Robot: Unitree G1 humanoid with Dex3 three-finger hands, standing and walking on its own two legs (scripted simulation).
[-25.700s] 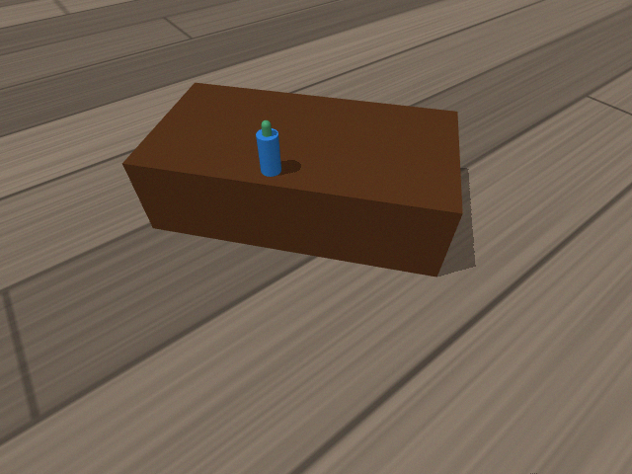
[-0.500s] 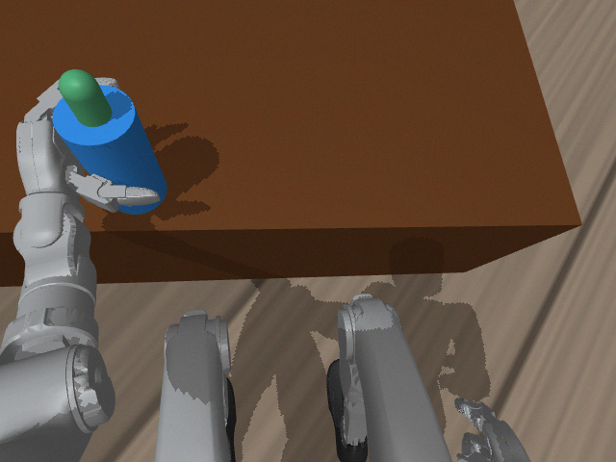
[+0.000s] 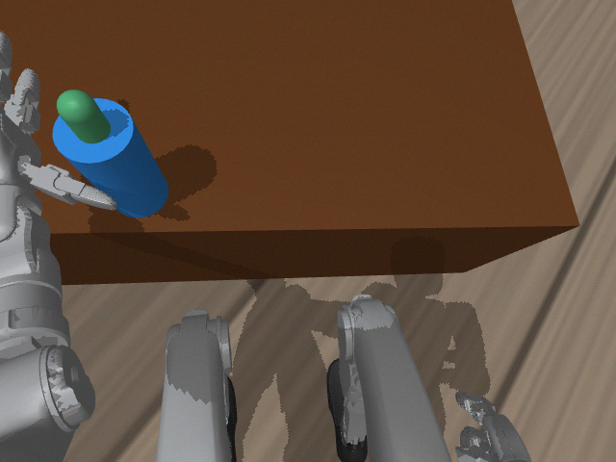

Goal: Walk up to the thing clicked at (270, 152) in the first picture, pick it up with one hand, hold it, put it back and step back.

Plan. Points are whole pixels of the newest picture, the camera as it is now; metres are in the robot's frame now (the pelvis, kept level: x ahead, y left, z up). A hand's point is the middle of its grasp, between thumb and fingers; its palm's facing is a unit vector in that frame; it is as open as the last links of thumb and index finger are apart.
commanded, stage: withdraw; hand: left
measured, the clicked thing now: (112, 155) +0.48 +0.20 +0.00
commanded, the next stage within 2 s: rise in 0.04 s
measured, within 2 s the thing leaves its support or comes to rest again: neither
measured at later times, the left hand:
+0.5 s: hand out of the picture +0.47 +0.36 +0.17, palm faces +0.37 -0.85 -0.37, open 17.3 cm
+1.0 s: hand out of the picture +0.32 +0.25 +0.19, palm faces +0.20 -0.92 -0.33, open 17.3 cm
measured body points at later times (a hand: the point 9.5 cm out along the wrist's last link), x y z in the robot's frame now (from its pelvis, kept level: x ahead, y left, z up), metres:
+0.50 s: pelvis +0.03 +0.01 +0.18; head +0.18 +0.04 +0.60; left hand +0.45 +0.40 +0.19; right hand +0.10 -0.26 +0.06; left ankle +0.08 +0.13 -0.42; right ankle +0.09 -0.13 -0.42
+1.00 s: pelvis +0.07 +0.01 +0.27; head +0.12 +0.03 +0.72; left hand +0.31 +0.29 +0.21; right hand +0.20 -0.24 +0.17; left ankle +0.08 +0.13 -0.42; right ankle +0.09 -0.13 -0.42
